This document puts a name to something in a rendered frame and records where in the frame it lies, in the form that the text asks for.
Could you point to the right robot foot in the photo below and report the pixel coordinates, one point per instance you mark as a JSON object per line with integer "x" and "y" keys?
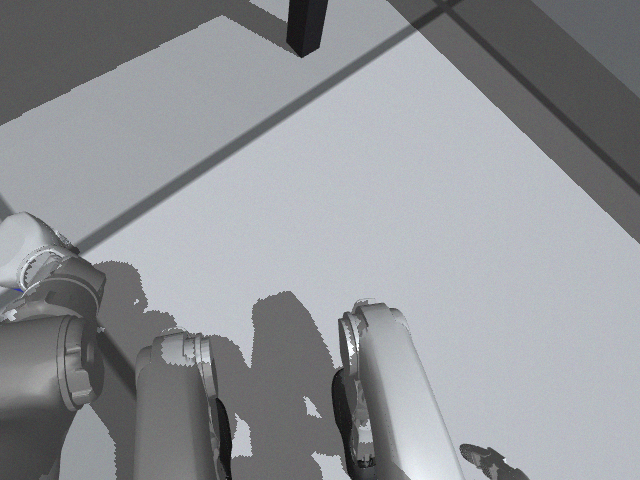
{"x": 357, "y": 469}

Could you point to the left robot arm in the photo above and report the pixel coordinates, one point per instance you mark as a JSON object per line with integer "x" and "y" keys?
{"x": 50, "y": 365}

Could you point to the right robot hand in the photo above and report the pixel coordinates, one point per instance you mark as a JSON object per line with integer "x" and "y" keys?
{"x": 493, "y": 464}

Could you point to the left robot hand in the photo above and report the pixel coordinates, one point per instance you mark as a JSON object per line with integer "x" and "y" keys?
{"x": 21, "y": 234}

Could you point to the left robot foot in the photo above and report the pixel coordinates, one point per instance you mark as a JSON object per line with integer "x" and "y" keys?
{"x": 225, "y": 441}

